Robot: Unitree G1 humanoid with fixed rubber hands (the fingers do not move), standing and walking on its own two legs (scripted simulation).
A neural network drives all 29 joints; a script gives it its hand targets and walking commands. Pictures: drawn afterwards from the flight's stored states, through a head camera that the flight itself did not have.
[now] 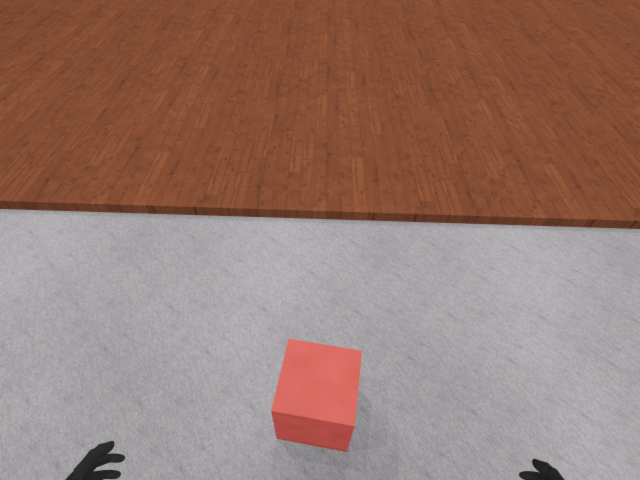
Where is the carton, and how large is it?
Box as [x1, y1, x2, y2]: [271, 339, 361, 451]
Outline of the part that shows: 288,339 271,409 276,437 346,451 354,426 361,351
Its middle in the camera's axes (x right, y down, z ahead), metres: +0.00 +0.46 +1.11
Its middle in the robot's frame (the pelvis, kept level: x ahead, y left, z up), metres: +0.45 +0.00 -0.66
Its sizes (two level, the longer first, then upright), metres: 0.210 0.200 0.250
